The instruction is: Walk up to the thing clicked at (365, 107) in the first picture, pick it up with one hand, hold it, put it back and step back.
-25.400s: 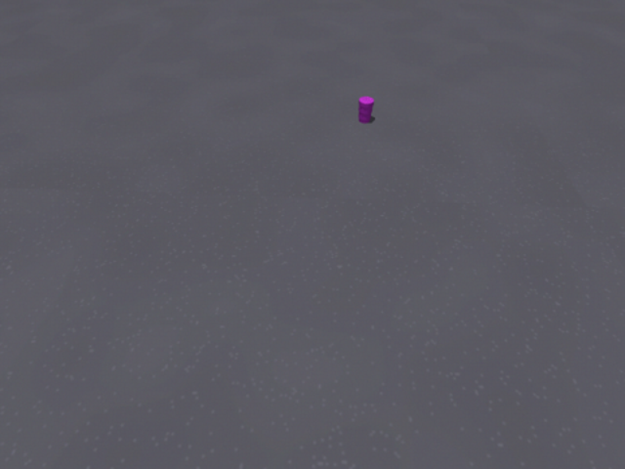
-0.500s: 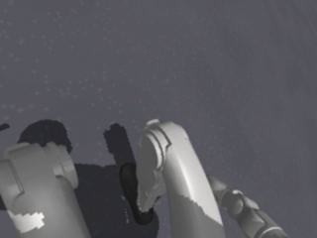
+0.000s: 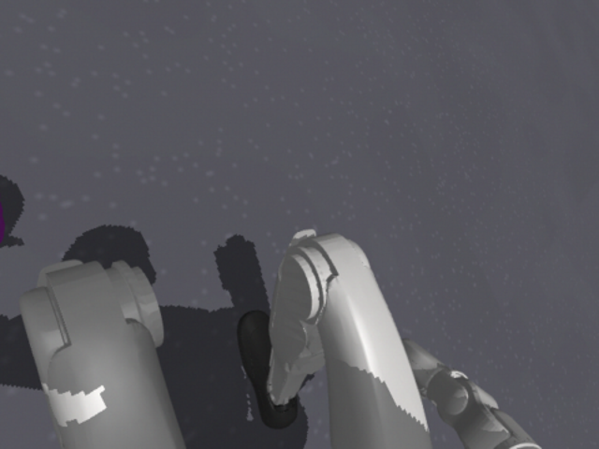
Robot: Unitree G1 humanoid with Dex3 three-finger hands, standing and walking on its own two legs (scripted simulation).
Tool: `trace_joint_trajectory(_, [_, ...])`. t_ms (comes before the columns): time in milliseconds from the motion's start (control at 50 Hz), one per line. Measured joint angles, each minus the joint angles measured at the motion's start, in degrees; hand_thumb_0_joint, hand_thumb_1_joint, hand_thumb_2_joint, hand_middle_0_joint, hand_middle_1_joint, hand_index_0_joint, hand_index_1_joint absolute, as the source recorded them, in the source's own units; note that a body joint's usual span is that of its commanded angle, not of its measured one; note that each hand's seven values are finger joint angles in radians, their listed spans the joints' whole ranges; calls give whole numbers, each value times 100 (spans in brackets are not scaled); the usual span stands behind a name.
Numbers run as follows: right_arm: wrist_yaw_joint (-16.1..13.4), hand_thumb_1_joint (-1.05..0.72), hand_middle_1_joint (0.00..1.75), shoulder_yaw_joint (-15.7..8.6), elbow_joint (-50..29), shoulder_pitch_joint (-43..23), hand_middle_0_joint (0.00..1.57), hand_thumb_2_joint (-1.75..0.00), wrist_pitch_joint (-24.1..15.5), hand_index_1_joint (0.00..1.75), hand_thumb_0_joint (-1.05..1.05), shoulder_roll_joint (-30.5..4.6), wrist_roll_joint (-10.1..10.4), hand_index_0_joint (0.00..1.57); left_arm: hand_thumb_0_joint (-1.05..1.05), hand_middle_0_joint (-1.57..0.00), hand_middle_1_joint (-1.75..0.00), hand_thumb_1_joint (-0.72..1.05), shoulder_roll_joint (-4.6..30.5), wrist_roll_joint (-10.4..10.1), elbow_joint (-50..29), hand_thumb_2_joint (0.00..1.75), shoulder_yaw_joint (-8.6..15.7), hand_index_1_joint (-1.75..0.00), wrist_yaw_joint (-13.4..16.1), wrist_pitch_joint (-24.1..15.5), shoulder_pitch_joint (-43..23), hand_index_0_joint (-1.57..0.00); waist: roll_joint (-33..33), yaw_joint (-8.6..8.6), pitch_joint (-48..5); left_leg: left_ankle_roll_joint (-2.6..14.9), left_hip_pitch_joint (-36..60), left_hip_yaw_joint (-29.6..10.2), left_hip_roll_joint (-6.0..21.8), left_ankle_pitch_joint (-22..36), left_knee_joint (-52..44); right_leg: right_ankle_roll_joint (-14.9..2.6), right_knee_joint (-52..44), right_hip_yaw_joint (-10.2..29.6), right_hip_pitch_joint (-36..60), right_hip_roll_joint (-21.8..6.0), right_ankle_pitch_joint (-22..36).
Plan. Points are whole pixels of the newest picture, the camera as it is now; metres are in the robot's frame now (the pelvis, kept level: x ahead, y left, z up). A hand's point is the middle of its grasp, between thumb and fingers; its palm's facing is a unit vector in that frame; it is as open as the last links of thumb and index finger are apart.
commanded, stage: withdraw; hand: left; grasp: from the side
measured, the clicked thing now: out of the picture +0.41 +0.30 -0.21
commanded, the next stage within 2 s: rise in 0.04 s
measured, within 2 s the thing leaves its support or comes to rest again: rests again in 0.02 s
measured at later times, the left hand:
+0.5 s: hand out of the picture +0.33 +0.42 -0.01, palm faces +0.42 -0.82 -0.40, open 17.4 cm
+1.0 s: hand out of the picture +0.24 +0.30 +0.19, palm faces +0.36 -0.83 -0.42, open 17.6 cm
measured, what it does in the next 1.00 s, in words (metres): rises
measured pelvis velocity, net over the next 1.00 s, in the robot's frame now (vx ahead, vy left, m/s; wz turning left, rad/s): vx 0.05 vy -0.02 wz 0.25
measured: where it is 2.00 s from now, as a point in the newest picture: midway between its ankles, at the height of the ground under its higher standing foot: (198, 425)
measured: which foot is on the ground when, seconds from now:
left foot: down 0.00-1.00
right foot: down 0.00-1.00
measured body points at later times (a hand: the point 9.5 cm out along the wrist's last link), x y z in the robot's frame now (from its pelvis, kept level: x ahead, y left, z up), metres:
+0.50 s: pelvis +0.01 -0.01 +0.06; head +0.19 +0.11 +0.46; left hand +0.31 +0.46 +0.01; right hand +0.19 -0.24 -0.04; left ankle +0.08 +0.13 -0.25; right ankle +0.14 -0.13 -0.25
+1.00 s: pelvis +0.05 -0.02 +0.29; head +0.19 +0.03 +0.71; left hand +0.22 +0.34 +0.21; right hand +0.30 -0.22 +0.18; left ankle +0.08 +0.13 -0.25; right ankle +0.14 -0.13 -0.25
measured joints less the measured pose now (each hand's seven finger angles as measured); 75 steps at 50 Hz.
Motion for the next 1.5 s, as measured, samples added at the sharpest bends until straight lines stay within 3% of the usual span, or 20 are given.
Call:
trace_joint_trajectory(120, [-91, -89, 30, -393, 224, 267, 21, -90, 75, 30, 0, 56, 401, 21, -2, -4, -2, -55, -131, -298, -475, 7, -348, -2, -534, 770, 115, -4, 400, 176, -534, 81, -142, 271, 14, 45, -257, -30, -111, 153, -120, -107, -90])
trace_joint_trajectory(180, [-137, -89, 30, -532, 239, 338, 21, -90, 83, 30, 0, 63, 576, 21, -2, -3, -2, -56, -228, -443, -452, 6, -332, -2, -731, 1059, 103, -4, 559, 232, -721, 132, -184, 406, 36, 69, -371, -46, -161, 236, -166, -141, -114])
trace_joint_trajectory(240, [-170, -88, 30, -871, 243, 456, 21, -90, 157, 30, 0, 207, 819, 21, -2, -3, -2, -55, -193, 104, -461, 6, -295, -2, -666, 1556, 20, -4, 632, 300, -899, 136, -204, 553, 58, 104, -517, -114, -208, 329, -234, -183, -120])
trace_joint_trajectory(360, [-206, -90, 30, -1372, 263, 675, 21, -91, 357, 31, 0, 404, 1180, 21, -2, -5, -4, -54, -230, 743, -866, 7, -279, -4, -486, 2591, 122, -5, 890, 406, -1305, 138, -219, 849, 60, 193, -934, -170, -413, 515, -332, -304, -147])
trace_joint_trajectory(480, [-298, -90, 30, -1919, 353, 981, 21, -90, 558, 31, 0, 481, 1530, 20, -2, -6, -5, -53, -460, 898, -1698, 7, -435, -6, -255, 3612, 696, -5, 1239, 629, -1773, 158, -109, 1199, 92, 241, -1473, -158, -727, 757, -356, -403, -186])
trace_joint_trajectory(620, [-513, -90, 30, -2389, 271, 1152, 21, -90, 713, 30, 0, 520, 1914, 20, -2, -5, -5, -53, -1201, 855, -3231, 7, -1084, -6, 63, 4786, 1761, -5, 1482, 948, -2131, 145, 495, 1569, 170, 309, -2471, -122, -1499, 992, 38, -469, -133])
trace_joint_trajectory(780, [-897, -90, 30, -2524, -95, 1126, 21, -90, 587, 30, 0, 601, 2109, 20, -2, -6, -5, -53, -1914, 754, -4397, 6, -1691, -6, 425, 5663, 2774, -6, 1530, 1019, -2327, 37, 1857, 1762, 202, 413, -3957, -255, -2809, 1020, 1248, -542, -64])
trace_joint_trajectory(1080, [-1471, -90, 30, -2544, -323, 1461, 20, -90, -16, 30, 0, 616, 2171, 20, -1, -5, -5, -57, -2710, 559, -4870, 4, -2543, -5, 988, 6626, 3887, -5, 1586, 963, -2469, -36, 5029, 1938, 188, 637, -6597, -338, -5392, 958, 4395, -621, 117])
trace_joint_trajectory(1340, [-1864, -89, 30, -2393, -372, 2193, 20, -90, -280, 30, 1, 852, 2125, 20, -1, -5, -5, -57, -3188, 440, -6159, 4, -3273, -5, 1327, 7435, 5245, -5, 1672, 929, -2434, 23, 7680, 2061, 175, 1032, -8673, -264, -7613, 930, 7102, -629, 604])
trace_joint_trajectory(1500, [-1940, -89, 30, -2360, -472, 2356, 21, -90, -478, 30, 1, 920, 2067, 20, -1, -5, -5, -58, -3354, 426, -7058, 3, -3544, -5, 1288, 7569, 6026, -5, 1786, 983, -2458, 62, 8608, 2144, 154, 1161, -9322, -218, -8311, 968, 8034, -646, 778])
